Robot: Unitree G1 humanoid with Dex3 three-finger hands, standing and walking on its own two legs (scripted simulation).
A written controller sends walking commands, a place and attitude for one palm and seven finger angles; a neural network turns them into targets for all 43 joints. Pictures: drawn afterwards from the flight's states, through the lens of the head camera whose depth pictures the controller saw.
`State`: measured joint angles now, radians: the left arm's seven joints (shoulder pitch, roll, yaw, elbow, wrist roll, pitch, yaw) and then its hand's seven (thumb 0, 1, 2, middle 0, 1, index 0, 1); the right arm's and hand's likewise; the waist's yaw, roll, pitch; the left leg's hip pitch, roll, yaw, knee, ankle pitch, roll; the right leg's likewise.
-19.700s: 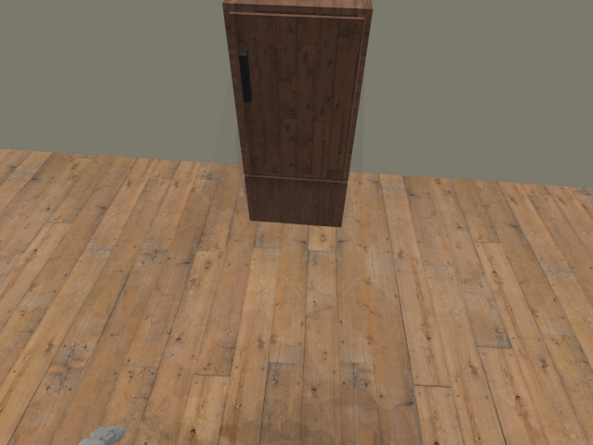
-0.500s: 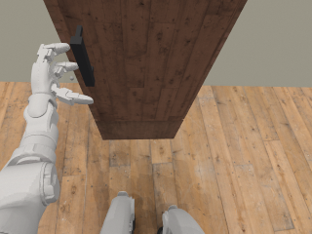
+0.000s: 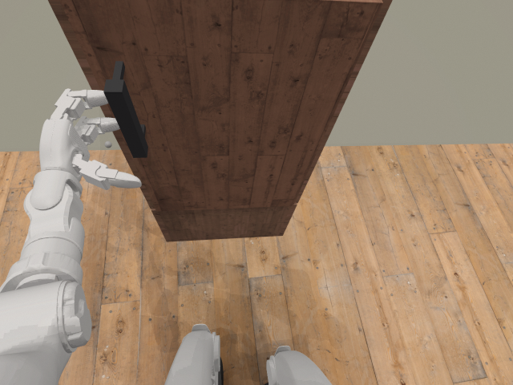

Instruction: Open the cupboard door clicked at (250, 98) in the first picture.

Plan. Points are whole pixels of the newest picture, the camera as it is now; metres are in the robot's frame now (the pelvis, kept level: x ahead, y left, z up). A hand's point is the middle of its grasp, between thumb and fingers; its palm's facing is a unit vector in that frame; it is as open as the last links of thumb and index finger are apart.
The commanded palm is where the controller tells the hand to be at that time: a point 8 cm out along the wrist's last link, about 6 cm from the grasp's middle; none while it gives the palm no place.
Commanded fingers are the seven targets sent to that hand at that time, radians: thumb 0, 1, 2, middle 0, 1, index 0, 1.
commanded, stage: move the hooked fingers beside the handle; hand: left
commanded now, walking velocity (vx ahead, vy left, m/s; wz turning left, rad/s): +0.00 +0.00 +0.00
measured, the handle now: (130, 113) +0.52 +0.19 +0.06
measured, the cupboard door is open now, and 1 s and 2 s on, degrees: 0 0 0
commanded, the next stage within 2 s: slide the fingers in behind the handle in 1.34 s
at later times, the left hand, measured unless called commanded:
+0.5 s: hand (87, 144) +0.46 +0.25 +0.06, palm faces +0.08 -1.00 -0.02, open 14.0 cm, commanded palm +0.44 +0.29 +0.05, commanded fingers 0.00 -0.50 0.30 -0.30 -1.20 -0.30 -1.20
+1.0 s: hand (77, 147) +0.46 +0.26 +0.05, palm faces +0.09 -1.00 -0.01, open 14.0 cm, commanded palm +0.44 +0.30 +0.05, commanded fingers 0.00 -0.50 0.30 -0.30 -1.20 -0.30 -1.20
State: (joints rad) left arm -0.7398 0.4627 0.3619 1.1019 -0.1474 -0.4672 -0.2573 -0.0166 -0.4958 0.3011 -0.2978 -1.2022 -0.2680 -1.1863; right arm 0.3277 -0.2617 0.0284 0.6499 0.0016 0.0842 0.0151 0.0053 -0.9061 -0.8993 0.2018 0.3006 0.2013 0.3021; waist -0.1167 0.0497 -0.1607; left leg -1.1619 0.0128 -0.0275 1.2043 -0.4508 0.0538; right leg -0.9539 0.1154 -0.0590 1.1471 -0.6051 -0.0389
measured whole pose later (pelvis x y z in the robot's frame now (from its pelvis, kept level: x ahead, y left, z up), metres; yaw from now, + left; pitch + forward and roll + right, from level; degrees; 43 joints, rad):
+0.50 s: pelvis -0.01 +0.00 -0.01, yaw +0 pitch +24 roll -6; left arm -0.76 0.56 0.43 1.13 -0.16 -0.45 -0.33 -0.02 -0.50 0.30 -0.30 -1.20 -0.30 -1.20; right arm 0.34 -0.28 0.03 0.65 0.01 0.08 -0.01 0.01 -0.91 -0.90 0.20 0.30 0.20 0.30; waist -0.13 0.04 -0.15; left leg -1.20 0.02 -0.04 1.23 -0.44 0.05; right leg -0.99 0.13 -0.07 1.17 -0.60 -0.04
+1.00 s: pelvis -0.01 +0.01 +0.00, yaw -1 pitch +24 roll -6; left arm -0.72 0.55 0.45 1.09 -0.16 -0.45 -0.34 -0.02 -0.49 0.30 -0.30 -1.20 -0.30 -1.20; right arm 0.34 -0.27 0.04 0.64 0.01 0.08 0.00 0.01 -0.91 -0.90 0.20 0.30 0.20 0.30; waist -0.12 0.04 -0.15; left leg -1.18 0.02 -0.03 1.21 -0.45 0.06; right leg -0.98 0.12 -0.06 1.15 -0.59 -0.03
